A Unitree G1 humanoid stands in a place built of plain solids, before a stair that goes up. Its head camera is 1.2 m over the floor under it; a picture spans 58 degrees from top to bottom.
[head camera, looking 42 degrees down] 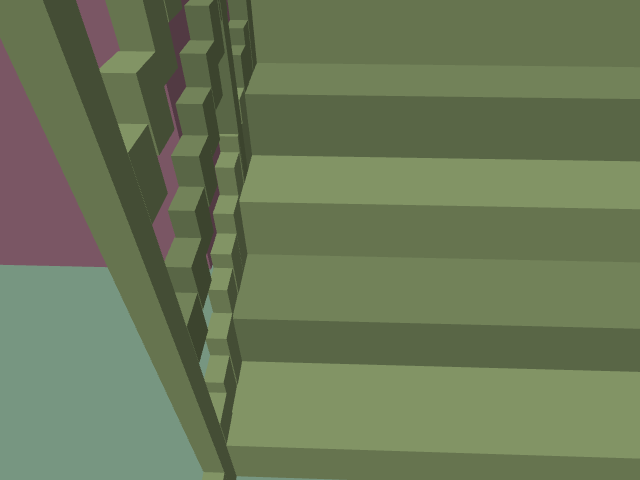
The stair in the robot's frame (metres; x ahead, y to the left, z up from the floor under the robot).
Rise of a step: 0.18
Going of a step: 0.22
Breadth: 1.38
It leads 2 degrees to the right of straight ahead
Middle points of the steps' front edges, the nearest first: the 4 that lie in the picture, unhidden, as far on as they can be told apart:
0.40 -0.43 0.19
0.62 -0.43 0.37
0.84 -0.44 0.55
1.07 -0.45 0.73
